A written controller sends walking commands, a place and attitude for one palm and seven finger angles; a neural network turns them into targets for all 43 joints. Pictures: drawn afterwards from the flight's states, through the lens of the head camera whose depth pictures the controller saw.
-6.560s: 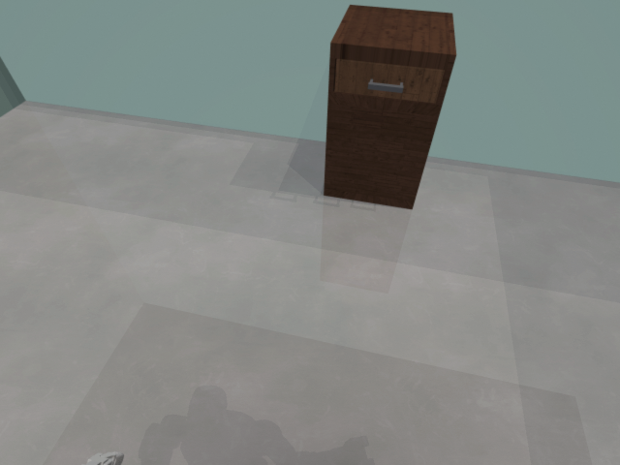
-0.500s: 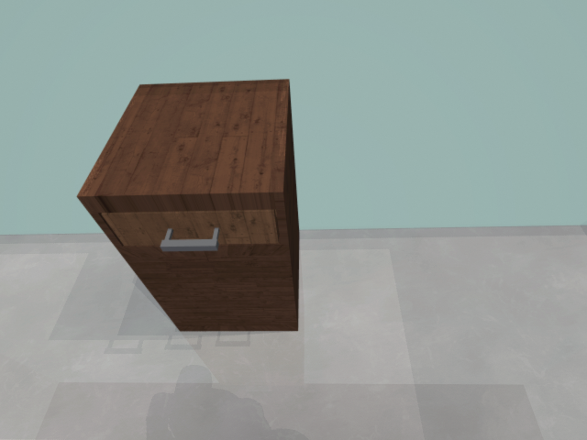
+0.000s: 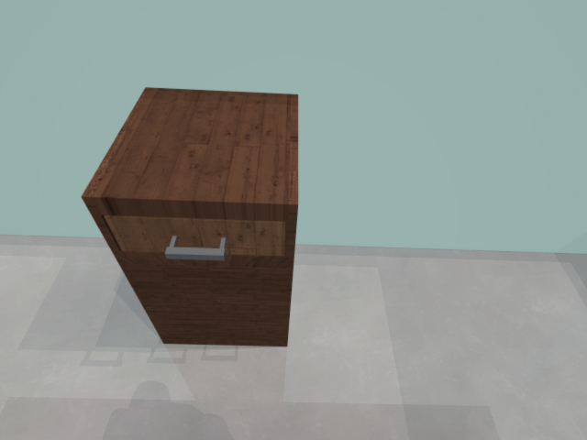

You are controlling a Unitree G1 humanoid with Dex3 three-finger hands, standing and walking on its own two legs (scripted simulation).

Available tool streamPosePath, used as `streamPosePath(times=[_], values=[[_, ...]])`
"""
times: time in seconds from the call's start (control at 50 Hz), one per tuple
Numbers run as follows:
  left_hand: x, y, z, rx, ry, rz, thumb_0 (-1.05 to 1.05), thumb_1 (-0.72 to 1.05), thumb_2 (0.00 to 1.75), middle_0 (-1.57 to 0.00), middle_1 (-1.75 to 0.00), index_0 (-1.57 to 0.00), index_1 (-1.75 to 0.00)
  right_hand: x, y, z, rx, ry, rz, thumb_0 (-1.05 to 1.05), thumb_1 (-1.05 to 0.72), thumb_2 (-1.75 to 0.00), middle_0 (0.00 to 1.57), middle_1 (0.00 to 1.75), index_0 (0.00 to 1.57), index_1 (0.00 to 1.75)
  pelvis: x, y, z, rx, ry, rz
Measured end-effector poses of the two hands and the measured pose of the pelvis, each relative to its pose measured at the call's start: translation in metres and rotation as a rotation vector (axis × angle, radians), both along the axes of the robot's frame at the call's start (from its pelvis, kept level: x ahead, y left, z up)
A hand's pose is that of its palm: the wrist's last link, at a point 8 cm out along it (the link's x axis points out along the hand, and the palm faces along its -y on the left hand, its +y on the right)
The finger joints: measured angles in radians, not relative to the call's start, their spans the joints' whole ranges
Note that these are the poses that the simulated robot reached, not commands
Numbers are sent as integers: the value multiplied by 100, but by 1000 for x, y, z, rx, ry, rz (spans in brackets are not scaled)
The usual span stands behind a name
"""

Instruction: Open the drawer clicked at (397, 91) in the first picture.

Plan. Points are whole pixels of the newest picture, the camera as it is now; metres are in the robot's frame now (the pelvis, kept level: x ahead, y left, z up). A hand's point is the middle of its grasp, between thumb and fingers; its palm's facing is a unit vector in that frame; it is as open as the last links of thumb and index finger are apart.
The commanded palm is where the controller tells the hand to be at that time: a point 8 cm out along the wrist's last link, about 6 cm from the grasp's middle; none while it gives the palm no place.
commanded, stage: come to a stop and stand still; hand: left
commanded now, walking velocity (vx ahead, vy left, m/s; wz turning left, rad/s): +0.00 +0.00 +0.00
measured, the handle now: (197, 247) +0.52 +0.25 -0.17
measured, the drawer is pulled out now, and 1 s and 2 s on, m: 0.00 0.00 0.00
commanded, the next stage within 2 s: look again from close up in 0.08 s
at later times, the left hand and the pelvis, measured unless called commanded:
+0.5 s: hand out of the picture -0.01 +0.16 -0.18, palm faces +0.03 -0.97 -0.23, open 7.4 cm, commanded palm none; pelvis -0.02 -0.02 -0.01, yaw +0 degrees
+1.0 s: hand out of the picture -0.04 +0.12 -0.18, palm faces +0.10 -0.98 -0.17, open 7.4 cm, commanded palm none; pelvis -0.01 -0.03 -0.01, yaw +2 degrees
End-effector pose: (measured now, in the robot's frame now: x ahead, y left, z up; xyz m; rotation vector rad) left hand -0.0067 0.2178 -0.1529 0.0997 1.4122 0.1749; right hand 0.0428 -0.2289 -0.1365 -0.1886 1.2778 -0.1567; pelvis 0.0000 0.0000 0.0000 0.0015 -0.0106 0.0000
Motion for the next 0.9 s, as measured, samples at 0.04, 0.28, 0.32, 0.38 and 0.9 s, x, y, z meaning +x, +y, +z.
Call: streamPosePath(times=[0.04, 0.28, 0.32, 0.38, 0.9], values=[[2, 2, 1, 3, -6, -1, 1, 92, 90, -20, -30, -20, -30, -8, -1, -1, -2, 21, -6, 0, -94, -90, 20, 30, 20, 30, 1, 0, 0, 0, -2, 1], [-3, 2, 4, 41, -18, -41, 0, 91, 90, -20, -30, -20, -30, -63, 9, -14, 58, 124, -25, 1, -91, -90, 20, 30, 20, 30, -9, -2, -5, -9, 11, 10], [-5, 3, 4, 48, -21, -43, 0, 91, 90, -20, -30, -20, -30, -68, 10, -18, 70, 121, -25, 1, -91, -90, 20, 30, 20, 30, -11, -3, -7, -8, 8, 11], [-7, 2, 5, 58, -28, -43, 0, 90, 90, -19, -30, -20, -30, -72, 12, -23, 87, 113, -29, 1, -91, -90, 20, 30, 20, 30, -13, -6, -9, -5, -2, 9], [-38, -50, 3, -3, 10, 2, 0, 90, 90, -20, -30, -20, -30, -75, -28, -18, 69, 145, -8, 1, -91, -90, 20, 30, 20, 30, -18, -41, -5, 5, -2, 16]])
